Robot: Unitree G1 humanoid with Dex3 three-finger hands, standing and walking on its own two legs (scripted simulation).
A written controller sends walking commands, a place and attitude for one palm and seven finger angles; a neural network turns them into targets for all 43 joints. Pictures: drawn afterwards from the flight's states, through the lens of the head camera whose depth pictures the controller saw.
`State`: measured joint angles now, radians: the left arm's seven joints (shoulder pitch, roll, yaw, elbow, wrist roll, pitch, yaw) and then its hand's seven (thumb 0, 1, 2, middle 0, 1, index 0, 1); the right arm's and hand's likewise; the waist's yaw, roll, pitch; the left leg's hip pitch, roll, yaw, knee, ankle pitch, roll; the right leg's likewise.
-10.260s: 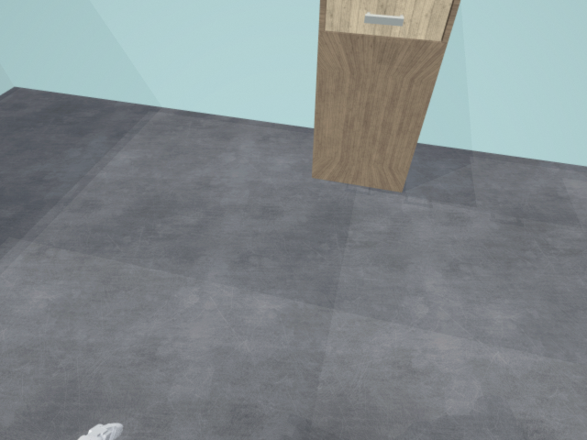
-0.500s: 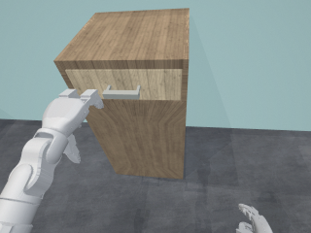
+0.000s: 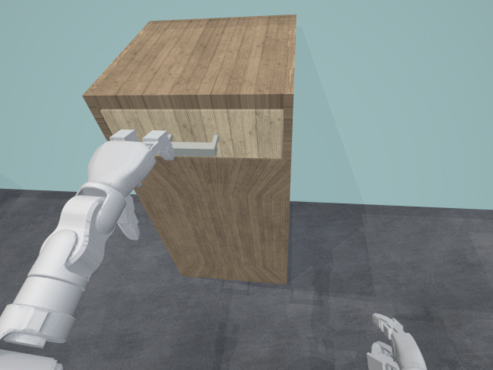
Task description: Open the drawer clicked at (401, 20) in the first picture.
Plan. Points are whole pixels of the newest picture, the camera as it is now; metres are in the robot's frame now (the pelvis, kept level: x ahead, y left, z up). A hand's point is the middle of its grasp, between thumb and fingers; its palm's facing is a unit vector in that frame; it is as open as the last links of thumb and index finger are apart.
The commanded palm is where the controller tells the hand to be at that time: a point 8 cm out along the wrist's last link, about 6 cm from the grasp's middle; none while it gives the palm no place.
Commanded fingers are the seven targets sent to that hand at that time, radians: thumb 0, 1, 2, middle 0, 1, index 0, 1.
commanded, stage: move the hooked fingers above the handle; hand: left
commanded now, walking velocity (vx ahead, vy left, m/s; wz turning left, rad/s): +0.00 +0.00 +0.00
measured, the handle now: (190, 143) +0.57 +0.22 +0.03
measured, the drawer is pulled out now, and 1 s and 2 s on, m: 0.00 0.00 0.00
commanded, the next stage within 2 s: lower the fingers behind the handle in 1.88 s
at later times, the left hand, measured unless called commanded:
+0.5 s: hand (156, 165) +0.42 +0.23 +0.11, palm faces +0.00 -0.02 -1.00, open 13.8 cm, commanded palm +0.41 +0.24 +0.17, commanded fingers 0.00 -0.50 0.30 -0.30 -1.20 -0.30 -1.20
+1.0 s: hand (180, 142) +0.51 +0.21 +0.09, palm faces -0.02 -0.01 -1.00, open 13.8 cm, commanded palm +0.49 +0.22 +0.15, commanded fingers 0.00 -0.50 0.30 -0.30 -1.20 -0.30 -1.20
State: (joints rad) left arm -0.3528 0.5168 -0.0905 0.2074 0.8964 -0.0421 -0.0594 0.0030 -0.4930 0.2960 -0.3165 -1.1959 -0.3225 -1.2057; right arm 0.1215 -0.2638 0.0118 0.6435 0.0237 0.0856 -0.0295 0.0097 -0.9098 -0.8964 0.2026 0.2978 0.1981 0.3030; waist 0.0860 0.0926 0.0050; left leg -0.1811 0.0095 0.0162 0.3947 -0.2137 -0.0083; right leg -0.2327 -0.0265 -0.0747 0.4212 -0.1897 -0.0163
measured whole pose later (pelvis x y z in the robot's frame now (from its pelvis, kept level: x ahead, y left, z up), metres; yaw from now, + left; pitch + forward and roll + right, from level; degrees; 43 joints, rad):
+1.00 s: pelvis +0.04 +0.01 -0.01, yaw -2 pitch +11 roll +0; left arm -0.79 0.49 -0.08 0.82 1.02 -0.07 0.09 0.00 -0.49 0.30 -0.31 -1.20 -0.32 -1.21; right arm 0.29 -0.26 -0.05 0.68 0.01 0.13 -0.02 0.01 -0.91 -0.90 0.20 0.30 0.20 0.30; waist -0.02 0.06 -0.07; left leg -0.41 0.01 0.05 0.54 -0.32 0.01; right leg -0.47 -0.03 -0.03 0.54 -0.27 0.00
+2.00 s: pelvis +0.03 +0.01 -0.02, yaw -2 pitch +13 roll +0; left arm -0.93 0.53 -0.07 1.01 1.05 -0.07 0.12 0.00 -0.49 0.30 -0.35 -1.24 -0.35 -1.22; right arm 0.33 -0.27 -0.04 0.68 0.02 0.11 -0.04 0.00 -0.91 -0.90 0.20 0.30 0.20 0.30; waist -0.07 0.05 -0.09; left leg -0.50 0.02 0.05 0.59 -0.33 0.01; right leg -0.54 -0.02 -0.04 0.58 -0.27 0.00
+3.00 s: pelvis +0.02 +0.02 -0.03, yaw -3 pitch +18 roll -1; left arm -0.90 0.54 -0.03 1.10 1.09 -0.12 0.21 0.00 -0.49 0.30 -0.32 -1.20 -0.32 -1.22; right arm 0.36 -0.27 -0.05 0.68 -0.01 0.08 -0.04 0.00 -0.91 -0.90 0.21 0.30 0.20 0.30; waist -0.12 0.04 -0.11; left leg -0.66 0.03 0.05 0.72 -0.37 0.02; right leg -0.70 -0.01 -0.03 0.68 -0.29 0.00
